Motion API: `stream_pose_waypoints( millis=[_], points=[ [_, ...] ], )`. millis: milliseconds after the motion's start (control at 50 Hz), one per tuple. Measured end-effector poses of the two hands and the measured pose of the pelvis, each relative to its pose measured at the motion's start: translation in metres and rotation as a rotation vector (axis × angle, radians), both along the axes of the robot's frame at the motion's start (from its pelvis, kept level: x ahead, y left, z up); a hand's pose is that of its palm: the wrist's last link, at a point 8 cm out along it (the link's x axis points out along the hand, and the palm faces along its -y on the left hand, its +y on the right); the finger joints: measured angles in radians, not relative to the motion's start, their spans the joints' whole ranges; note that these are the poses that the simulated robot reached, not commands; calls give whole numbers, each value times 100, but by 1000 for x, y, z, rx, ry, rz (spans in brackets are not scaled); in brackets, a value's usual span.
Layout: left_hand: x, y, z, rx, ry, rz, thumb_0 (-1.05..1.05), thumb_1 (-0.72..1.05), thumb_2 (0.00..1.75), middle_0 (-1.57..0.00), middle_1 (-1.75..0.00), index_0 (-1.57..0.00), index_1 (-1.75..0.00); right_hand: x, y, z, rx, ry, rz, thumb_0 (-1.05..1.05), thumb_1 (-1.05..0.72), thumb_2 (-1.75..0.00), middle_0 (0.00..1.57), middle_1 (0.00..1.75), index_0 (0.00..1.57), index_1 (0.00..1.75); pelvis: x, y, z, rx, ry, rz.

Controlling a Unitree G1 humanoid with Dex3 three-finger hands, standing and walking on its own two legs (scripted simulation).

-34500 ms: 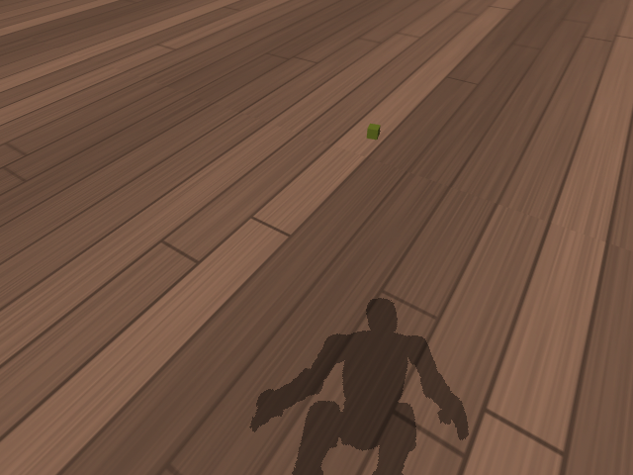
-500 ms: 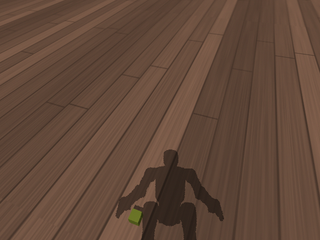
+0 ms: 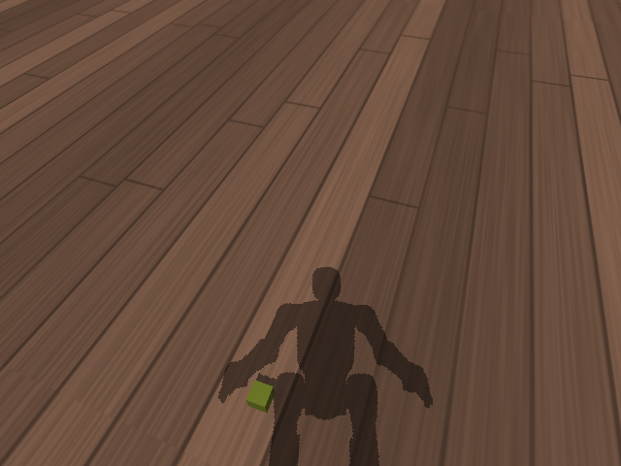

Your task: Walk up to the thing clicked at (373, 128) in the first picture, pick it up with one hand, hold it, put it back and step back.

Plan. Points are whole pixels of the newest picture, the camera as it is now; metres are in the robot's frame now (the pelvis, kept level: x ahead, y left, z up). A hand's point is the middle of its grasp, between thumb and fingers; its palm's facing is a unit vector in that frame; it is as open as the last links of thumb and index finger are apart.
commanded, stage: step back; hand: left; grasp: from above
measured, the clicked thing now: (260, 396) +0.45 +0.20 -0.75
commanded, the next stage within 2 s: none
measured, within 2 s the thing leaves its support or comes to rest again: neither
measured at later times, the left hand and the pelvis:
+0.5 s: hand out of the picture +0.05 +0.30 -0.18, palm faces -0.09 -0.93 -0.37, open 7.4 cm; pelvis -0.08 +0.05 -0.01, yaw -4 degrees
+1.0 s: hand out of the picture -0.06 +0.29 -0.16, palm faces -0.02 -0.92 -0.39, open 7.4 cm; pelvis -0.21 +0.04 -0.02, yaw +0 degrees
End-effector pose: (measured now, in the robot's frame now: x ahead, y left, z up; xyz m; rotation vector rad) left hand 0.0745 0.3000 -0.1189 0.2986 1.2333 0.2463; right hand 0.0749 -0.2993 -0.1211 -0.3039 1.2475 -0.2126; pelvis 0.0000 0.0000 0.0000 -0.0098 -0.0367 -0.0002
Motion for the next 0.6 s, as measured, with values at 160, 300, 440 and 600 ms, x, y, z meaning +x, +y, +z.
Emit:
stream_pose_waypoints(
  millis=[160, 300, 440, 600],
  points=[
    [1, 32, -10, 27, -21, -45, 1, 90, 90, -21, -30, -20, -30, -26, 2, 3, -60, 24, -10, 1, -90, -90, 21, 30, 21, 30, -26, 23, -11, 7, 14, -1],
    [13, 53, -22, 25, -81, -70, 1, 91, 90, -21, -30, -20, -30, -69, 24, 8, -100, 68, -6, 1, -90, -90, 21, 30, 21, 30, -48, 42, -16, -4, 13, -5],
    [-15, 46, -18, 5, -39, -121, 1, 91, 90, -21, -30, -20, -30, -88, 36, 10, -90, 10, -37, 1, -90, -90, 21, 30, 21, 30, -70, 48, -11, -9, 19, -46],
    [-55, 36, -18, 39, -26, -156, 1, 90, 90, -21, -30, -20, -30, -107, 27, -9, -48, -89, -47, 1, -90, -90, 21, 30, 21, 30, -106, 36, -23, 15, -1, -102]
  ],
)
